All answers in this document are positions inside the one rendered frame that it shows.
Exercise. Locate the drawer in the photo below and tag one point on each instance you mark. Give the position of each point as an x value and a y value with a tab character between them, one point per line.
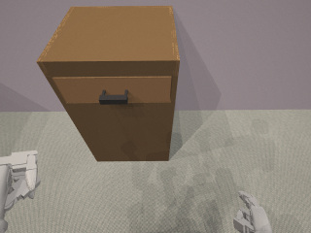
139	88

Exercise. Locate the left robot hand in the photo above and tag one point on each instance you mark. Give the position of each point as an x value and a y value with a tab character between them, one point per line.
21	167

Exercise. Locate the cabinet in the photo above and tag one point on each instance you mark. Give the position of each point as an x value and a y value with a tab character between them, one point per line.
117	41

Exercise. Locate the handle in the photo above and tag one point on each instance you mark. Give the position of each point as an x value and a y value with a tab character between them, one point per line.
113	99

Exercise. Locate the right robot hand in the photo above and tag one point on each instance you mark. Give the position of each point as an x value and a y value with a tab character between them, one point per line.
251	221

